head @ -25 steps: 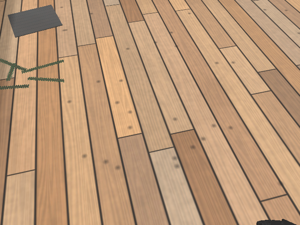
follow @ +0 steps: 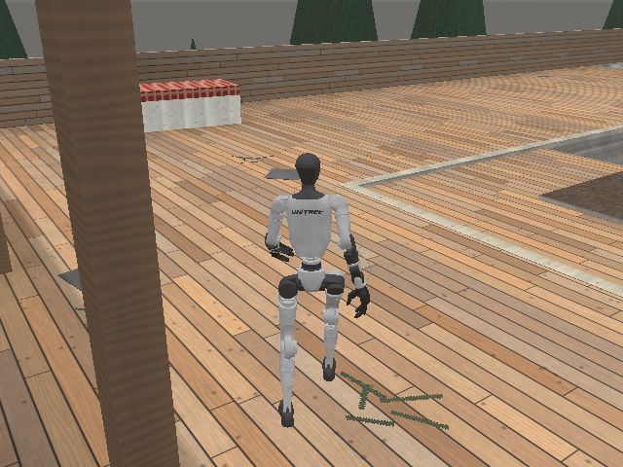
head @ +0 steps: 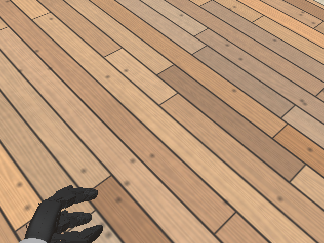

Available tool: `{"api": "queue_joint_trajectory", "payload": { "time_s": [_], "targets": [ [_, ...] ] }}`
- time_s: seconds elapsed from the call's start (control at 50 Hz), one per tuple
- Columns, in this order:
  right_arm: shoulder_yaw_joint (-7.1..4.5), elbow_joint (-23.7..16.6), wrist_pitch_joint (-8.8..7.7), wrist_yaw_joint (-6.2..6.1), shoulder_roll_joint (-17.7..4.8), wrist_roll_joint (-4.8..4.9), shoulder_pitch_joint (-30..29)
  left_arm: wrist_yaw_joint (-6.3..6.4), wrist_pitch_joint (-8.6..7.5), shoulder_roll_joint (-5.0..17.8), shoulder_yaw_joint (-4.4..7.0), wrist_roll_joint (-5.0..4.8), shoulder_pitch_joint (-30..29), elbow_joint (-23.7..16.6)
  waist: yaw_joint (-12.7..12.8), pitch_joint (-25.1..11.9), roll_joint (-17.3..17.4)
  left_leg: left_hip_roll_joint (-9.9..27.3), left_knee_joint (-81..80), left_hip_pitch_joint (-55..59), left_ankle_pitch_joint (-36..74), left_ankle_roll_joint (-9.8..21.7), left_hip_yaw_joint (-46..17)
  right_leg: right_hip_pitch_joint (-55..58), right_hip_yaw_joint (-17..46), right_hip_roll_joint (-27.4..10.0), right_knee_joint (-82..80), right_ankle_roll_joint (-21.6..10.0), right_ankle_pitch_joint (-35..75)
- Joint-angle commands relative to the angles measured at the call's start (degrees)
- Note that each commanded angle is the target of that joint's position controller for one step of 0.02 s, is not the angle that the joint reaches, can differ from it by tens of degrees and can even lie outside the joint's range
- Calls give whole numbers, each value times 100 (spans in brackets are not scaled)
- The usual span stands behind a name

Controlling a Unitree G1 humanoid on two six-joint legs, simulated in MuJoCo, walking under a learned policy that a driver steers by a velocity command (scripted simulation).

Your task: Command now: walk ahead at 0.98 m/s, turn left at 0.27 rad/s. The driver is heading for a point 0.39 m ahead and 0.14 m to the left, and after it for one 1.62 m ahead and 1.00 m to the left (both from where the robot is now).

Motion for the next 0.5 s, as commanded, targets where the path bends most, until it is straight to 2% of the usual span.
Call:
{"api": "queue_joint_trajectory", "payload": {
  "time_s": [0.02, 0.04, 0.06, 0.08, 0.1, 0.12, 0.14, 0.16, 0.2, 0.24, 0.26, 0.28, 0.3, 0.34, 0.36, 0.38, 0.4, 0.42, 0.44, 0.46, 0.48, 0.5],
  "targets": [
    [-246, -497, -87, -56, -1362, 99, -845, 349, -146, 1123, 445, 130, 2751, 426, 2186, -1329, 956, 844, 3832, -2744, 5833, 817, -413, 4835, 653, -414, -320, -281, -638],
    [-35, -833, -118, 55, -262, 184, -397, 448, -194, 1678, 575, 293, 2999, 460, 1618, -2342, -707, -11, 6023, -4839, -34, 753, -543, 6625, 3335, -2470, -651, -465, -2832],
    [-189, -890, -96, 34, -836, 270, -693, 459, -150, 1546, 578, 146, 3114, 393, 1835, -2682, -402, -166, 6833, -5193, -86, 904, -1139, 6046, 4752, -2849, -1647, -483, -3460],
    [-264, -1020, -46, 36, -973, 243, -1354, 461, -149, 1188, 491, 99, 2632, 569, 1577, -1341, -93, 119, 6720, -5556, 665, 915, -1134, 5067, 3679, -2370, -1821, -264, -2984],
    [-197, -1020, -34, 88, -720, 198, -1434, 448, -189, 896, 432, 52, 2338, 644, 1334, -573, -88, 294, 6387, -5477, 996, 846, -1052, 4173, 2902, -2170, -2064, -208, -2039],
    [-189, -896, 44, 127, -589, 141, -1365, 446, -229, 718, 399, 29, 2129, 683, 1099, -240, -107, 407, 6211, -5244, 1063, 762, -1042, 3587, 2288, -1914, -2264, -84, -1438],
    [-180, -782, 157, 172, -456, 49, -1123, 465, -260, 567, 354, -35, 2088, 748, 865, -46, -244, 486, 6164, -5027, 1110, 679, -1024, 3135, 1756, -1737, -2453, 2, -1208],
    [-178, -745, 263, 210, -347, 7, -1102, 457, -306, 443, 329, -87, 2099, 824, 750, 87, -336, 553, 6137, -4962, 1096, 629, -995, 2873, 1432, -1693, -2593, 29, -997],
    [-202, -900, 399, 275, -258, -34, -1568, 426, -422, 335, 316, -205, 2156, 1007, 650, 473, -281, 648, 6065, -5400, 1336, 588, -928, 2753, 713, -1562, -2835, 147, -252],
    [-181, -1123, 427, 336, -192, -30, -2118, 401, -492, 235, 292, -196, 2176, 1121, 607, 703, -305, 613, 5748, -5588, 1957, 583, -743, 2555, -94, -1309, -2992, 300, 527],
    [-168, -1169, 430, 354, -175, 20, -2275, 397, -508, 183, 278, -167, 2129, 1166, 580, 732, -290, 495, 5506, -5562, 2290, 613, -600, 2510, -522, -1078, -3017, 389, 911],
    [-125, -1351, 413, 388, -128, 24, -2538, 398, -554, 268, 286, -159, 2202, 1206, 550, 826, -431, 556, 5099, -5462, 2619, 656, -537, 2387, -694, -1176, -2997, 379, 1507],
    [-123, -1432, 399, 424, -224, 20, -2748, 419, -570, 291, 287, -160, 2208, 1265, 523, 893, -267, 487, 4692, -5371, 2834, 725, -359, 2487, -947, -1134, -3036, 438, 2081],
    [-91, -1552, 366, 504, -290, -7, -3161, 491, -561, 474, 314, -168, 2323, 1340, 586, 966, 21, 259, 3755, -4948, 3153, 898, 103, 2722, -1303, -1077, -3123, 562, 2892],
    [-110, -1440, 389, 521, -372, 60, -3057, 549, -568, 567, 306, -160, 2266, 1315, 569, 601, 73, -134, 3548, -4359, 3274, 999, 399, 2990, -1459, -941, -2932, 666, 4406],
    [-90, -1579, 368, 534, -357, 30, -3121, 582, -565, 874, 350, -198, 2453, 1329, 480, 665, -156, -218, 3325, -4187, 3177, 1102, 530, 3197, -1481, -1197, -2441, 719, 5762],
    [-116, -1532, 383, 509, -515, 26, -2936, 650, -486, 1074, 405, -178, 2493, 1344, 324, 493, -273, -440, 3226, -3985, 2789, 1193, 668, 3626, -1455, -1332, -1942, 769, 6905],
    [-176, -1406, 400, 450, -678, 8, -2411, 700, -385, 1246, 462, -142, 2381, 1317, 4, 201, -426, -582, 3161, -3430, 2471, 1282, 651, 3776, -1394, -1436, -1235, 757, 7405],
    [-304, -1134, 420, 386, -969, 30, -1428, 730, -249, 1399, 524, -71, 2075, 1200, -510, -342, -505, -756, 3203, -2418, 2044, 1401, 537, 3697, -1263, -1533, -71, 671, 7594],
    [-479, -750, 411, 291, -1311, 6, -160, 716, -139, 1439, 546, -16, 1806, 1079, -1026, -883, -298, -841, 2900, -1061, 1628, 1588, 136, 3155, -1089, -1533, 1754, 534, 6966],
    [-626, -645, 422, 146, -1503, 69, -102, 580, -115, 1113, 492, -14, 1763, 1119, -873, -670, 492, -644, 2407, -404, 1270, 1779, -465, 2068, -1080, -663, 4067, 543, 2521],
    [-685, -728, 483, 119, -1910, 55, -700, 516, -226, 177, 225, 96, 1978, 721, 79, -320, 1776, 192, 2791, 209, 2682, 2172, -2277, -225, -563, 176, 6151, 723, -2011]
  ]
}}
